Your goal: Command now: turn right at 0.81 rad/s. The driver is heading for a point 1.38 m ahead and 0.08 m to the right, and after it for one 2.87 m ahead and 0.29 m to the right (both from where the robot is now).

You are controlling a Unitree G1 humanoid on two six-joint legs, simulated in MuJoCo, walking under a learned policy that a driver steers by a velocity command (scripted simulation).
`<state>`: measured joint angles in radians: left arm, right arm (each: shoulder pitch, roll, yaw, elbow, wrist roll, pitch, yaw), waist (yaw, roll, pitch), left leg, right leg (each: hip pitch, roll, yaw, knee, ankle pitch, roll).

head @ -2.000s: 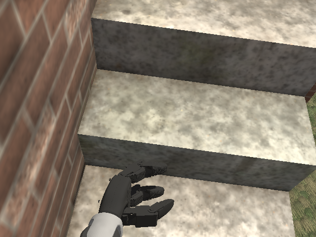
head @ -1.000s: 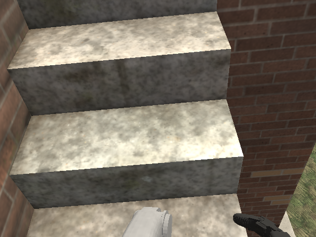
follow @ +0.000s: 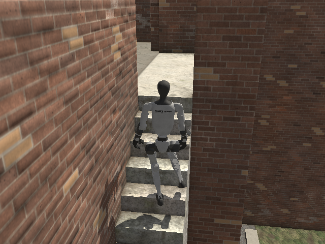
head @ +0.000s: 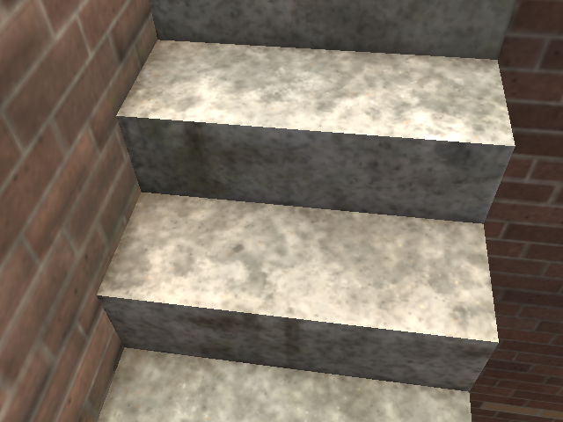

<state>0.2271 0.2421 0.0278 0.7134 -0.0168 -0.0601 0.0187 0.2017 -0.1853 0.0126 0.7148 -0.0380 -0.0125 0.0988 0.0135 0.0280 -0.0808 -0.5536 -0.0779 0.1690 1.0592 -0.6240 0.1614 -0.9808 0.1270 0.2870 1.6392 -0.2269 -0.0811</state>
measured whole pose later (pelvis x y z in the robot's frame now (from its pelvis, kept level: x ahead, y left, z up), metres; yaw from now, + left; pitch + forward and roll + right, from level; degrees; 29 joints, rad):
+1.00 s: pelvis +0.11 +0.03 +0.05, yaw +5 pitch +7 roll +1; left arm 0.08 0.22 -0.01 0.63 0.03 -0.03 0.04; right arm 0.25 -0.27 -0.05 0.64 -0.01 -0.08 0.06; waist -0.07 0.01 -0.13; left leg -0.51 -0.16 -0.38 0.73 -0.33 0.04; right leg -0.38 0.03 0.04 0.68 -0.43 0.01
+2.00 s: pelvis +0.46 -0.01 +0.27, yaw -19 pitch +2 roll +1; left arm 0.52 0.19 0.06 0.93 0.09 -0.10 -0.01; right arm -0.17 -0.06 0.06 0.41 0.00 -0.07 -0.05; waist 0.08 -0.03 -0.04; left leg -1.29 -0.07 -0.05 2.52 -0.49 0.14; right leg -0.12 0.05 0.05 0.46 -0.33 -0.07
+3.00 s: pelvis +0.96 +0.03 +0.67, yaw +5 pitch +7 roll +0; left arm 0.63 0.12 0.07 1.03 0.03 -0.08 -0.01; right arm -0.32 -0.02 0.10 0.32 -0.01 -0.08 0.01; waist 0.17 -0.04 0.01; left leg -1.20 0.12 0.05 1.53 -0.58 0.14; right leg 0.02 -0.11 0.05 0.21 -0.24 -0.04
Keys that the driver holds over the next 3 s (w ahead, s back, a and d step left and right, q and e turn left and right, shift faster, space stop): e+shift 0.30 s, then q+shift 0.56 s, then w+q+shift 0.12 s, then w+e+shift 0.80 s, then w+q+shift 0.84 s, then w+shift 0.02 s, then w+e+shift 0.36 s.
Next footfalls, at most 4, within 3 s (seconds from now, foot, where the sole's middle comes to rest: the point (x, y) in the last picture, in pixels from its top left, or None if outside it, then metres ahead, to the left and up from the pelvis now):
0.34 right None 0.08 -0.12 -0.70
0.60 left None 0.17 0.19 -0.70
0.98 right None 0.10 -0.07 -0.70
1.36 left None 0.31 0.21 -0.50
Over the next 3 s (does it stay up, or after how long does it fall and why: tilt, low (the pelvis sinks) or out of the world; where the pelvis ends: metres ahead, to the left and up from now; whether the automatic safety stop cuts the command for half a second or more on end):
stays up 0.96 0.03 0.67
